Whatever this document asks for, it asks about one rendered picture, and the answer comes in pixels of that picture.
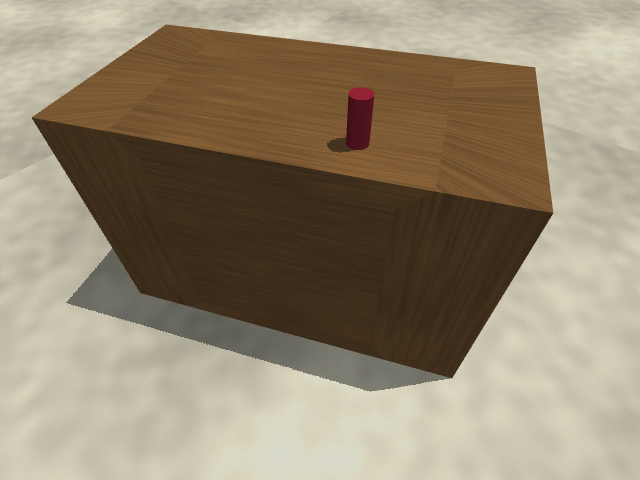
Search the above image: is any can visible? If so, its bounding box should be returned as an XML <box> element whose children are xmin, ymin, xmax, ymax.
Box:
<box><xmin>346</xmin><ymin>87</ymin><xmax>374</xmax><ymax>150</ymax></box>

